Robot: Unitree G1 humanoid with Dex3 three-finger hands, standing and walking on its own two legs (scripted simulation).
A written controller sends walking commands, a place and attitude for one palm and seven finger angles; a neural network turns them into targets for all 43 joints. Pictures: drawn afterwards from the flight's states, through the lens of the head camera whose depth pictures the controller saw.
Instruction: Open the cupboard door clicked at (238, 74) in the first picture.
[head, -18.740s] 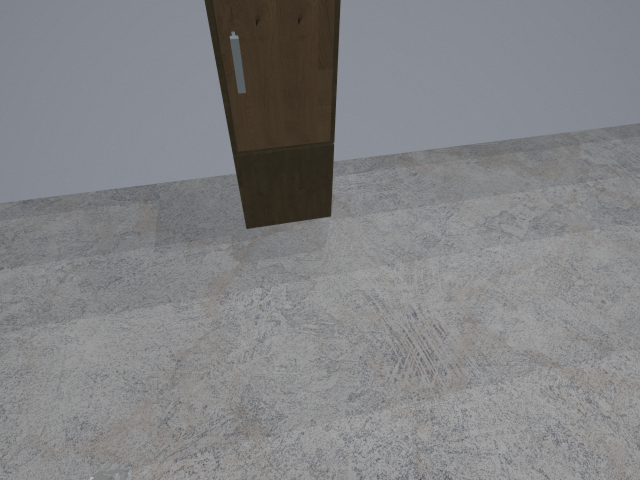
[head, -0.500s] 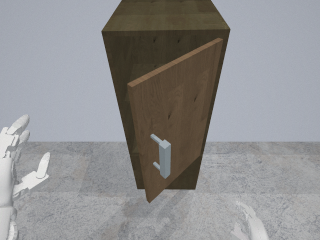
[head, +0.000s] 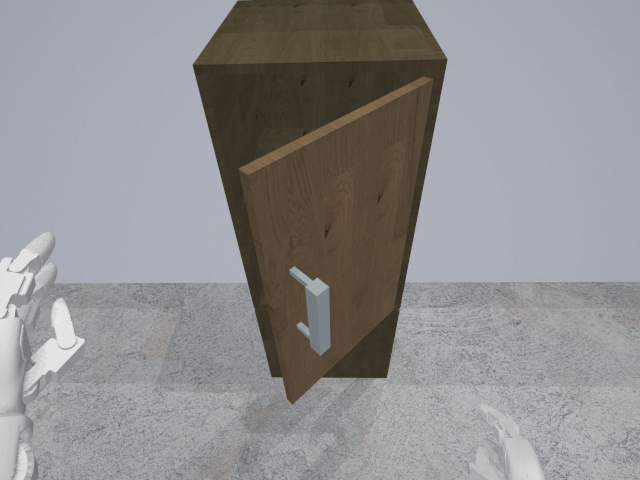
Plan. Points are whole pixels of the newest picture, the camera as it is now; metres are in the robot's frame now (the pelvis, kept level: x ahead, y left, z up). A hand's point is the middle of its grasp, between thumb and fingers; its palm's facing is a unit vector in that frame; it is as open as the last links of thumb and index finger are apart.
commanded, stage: step back with the hand held close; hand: left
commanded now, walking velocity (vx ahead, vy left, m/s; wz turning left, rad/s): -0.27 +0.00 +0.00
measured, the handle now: (309, 311) +0.37 +0.07 -0.02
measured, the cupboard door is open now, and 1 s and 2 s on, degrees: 45 45 45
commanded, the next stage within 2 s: stop stepping back and stand still in 1.14 s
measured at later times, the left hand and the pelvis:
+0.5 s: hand (41, 379) +0.15 +0.28 +0.15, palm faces +0.35 -0.79 -0.50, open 7.4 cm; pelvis -0.06 +0.02 +0.00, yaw -1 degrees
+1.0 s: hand out of the picture +0.03 +0.30 +0.16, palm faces +0.48 -0.77 -0.42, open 7.4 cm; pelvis -0.17 +0.03 -0.03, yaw +3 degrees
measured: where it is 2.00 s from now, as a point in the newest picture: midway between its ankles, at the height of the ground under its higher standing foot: outside the picture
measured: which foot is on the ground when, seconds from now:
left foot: down 0.00-1.00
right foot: down 0.00-0.96, up 0.98-1.00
